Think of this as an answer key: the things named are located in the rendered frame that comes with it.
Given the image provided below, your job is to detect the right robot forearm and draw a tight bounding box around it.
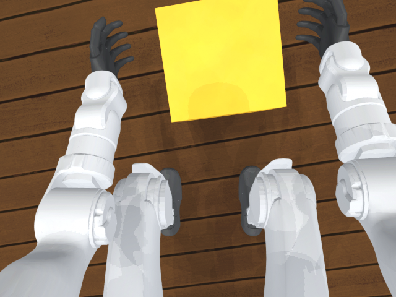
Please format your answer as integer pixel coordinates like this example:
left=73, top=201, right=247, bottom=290
left=318, top=41, right=396, bottom=163

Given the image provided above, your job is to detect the left robot upper arm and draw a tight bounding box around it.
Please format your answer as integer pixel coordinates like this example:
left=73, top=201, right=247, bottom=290
left=0, top=187, right=117, bottom=297

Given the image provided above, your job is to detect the carton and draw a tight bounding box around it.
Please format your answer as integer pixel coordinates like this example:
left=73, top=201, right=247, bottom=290
left=155, top=0, right=286, bottom=122

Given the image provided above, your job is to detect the left robot forearm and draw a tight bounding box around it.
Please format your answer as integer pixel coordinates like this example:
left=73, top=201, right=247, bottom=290
left=34, top=71, right=127, bottom=239

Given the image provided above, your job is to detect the right robot foot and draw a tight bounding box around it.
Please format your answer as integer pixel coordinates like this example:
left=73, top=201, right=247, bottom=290
left=238, top=166, right=262, bottom=236

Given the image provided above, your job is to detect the right robot upper arm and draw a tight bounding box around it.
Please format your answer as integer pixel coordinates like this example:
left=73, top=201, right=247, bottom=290
left=335, top=157, right=396, bottom=297

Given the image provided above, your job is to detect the left robot hand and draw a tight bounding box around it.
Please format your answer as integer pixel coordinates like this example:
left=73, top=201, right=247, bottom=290
left=89, top=17, right=134, bottom=79

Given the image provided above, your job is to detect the robot right thigh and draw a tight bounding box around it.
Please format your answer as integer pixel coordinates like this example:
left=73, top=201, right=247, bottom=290
left=252, top=169, right=329, bottom=297

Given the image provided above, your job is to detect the right robot hand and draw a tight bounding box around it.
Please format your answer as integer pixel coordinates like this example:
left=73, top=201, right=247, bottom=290
left=295, top=0, right=350, bottom=59

